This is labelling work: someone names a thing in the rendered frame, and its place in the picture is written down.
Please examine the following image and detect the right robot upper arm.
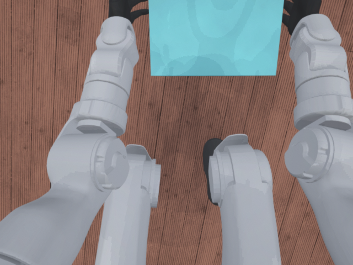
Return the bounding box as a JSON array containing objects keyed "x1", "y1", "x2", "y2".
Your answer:
[{"x1": 285, "y1": 125, "x2": 353, "y2": 265}]

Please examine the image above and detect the left robot upper arm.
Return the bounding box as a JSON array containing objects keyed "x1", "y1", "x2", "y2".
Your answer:
[{"x1": 0, "y1": 133, "x2": 130, "y2": 265}]

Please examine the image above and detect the carton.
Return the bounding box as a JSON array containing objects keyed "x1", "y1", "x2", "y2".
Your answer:
[{"x1": 148, "y1": 0, "x2": 284, "y2": 76}]

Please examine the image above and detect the robot right forearm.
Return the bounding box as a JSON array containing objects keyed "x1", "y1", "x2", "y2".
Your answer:
[{"x1": 289, "y1": 14, "x2": 353, "y2": 133}]

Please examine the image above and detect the right robot shin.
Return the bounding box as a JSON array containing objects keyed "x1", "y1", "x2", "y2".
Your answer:
[{"x1": 215, "y1": 134, "x2": 272, "y2": 188}]

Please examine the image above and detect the robot left forearm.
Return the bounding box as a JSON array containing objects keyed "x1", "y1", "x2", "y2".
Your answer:
[{"x1": 47, "y1": 16, "x2": 139, "y2": 158}]

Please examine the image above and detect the robot left thigh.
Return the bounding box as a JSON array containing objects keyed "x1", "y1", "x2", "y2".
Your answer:
[{"x1": 95, "y1": 153, "x2": 161, "y2": 265}]

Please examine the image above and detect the robot right hand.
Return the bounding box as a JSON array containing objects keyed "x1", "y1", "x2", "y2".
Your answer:
[{"x1": 282, "y1": 0, "x2": 322, "y2": 35}]

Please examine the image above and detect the robot left hand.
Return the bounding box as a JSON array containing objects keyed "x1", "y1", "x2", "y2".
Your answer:
[{"x1": 108, "y1": 0, "x2": 149, "y2": 24}]

